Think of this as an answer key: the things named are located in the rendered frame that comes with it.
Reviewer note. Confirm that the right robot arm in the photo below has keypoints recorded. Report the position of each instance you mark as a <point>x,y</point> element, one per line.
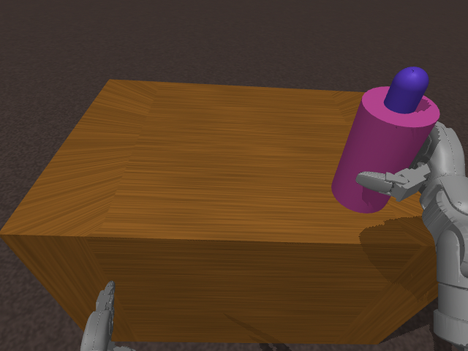
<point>445,215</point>

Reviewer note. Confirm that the right robot hand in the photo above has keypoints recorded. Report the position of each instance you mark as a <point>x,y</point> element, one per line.
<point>440,155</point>

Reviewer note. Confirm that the left robot hand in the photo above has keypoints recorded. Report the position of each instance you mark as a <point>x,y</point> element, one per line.
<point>99,327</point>

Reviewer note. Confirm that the bottle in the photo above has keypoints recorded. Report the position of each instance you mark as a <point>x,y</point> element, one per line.
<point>390,126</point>

